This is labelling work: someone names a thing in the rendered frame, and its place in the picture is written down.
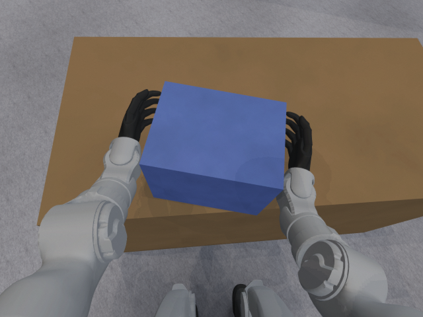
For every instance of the pedestal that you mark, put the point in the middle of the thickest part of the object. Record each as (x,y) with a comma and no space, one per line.
(362,97)

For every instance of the carton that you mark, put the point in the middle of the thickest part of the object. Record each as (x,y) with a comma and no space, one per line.
(215,149)

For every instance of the robot right upper arm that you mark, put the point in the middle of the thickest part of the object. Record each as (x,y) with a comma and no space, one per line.
(342,282)

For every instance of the robot left hand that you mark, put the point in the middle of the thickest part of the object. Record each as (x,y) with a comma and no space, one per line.
(134,120)

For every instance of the robot right hand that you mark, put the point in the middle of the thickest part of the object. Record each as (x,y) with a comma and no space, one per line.
(300,148)

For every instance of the robot right forearm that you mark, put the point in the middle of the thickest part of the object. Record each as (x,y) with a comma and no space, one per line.
(299,220)

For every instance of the robot left forearm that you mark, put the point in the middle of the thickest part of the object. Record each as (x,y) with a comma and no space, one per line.
(117,183)

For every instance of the robot left upper arm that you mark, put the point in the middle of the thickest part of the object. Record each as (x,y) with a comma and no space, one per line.
(77,242)

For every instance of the robot left shin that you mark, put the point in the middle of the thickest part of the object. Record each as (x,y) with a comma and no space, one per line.
(178,286)

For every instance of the right robot thigh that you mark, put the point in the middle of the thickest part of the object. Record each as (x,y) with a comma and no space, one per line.
(261,301)

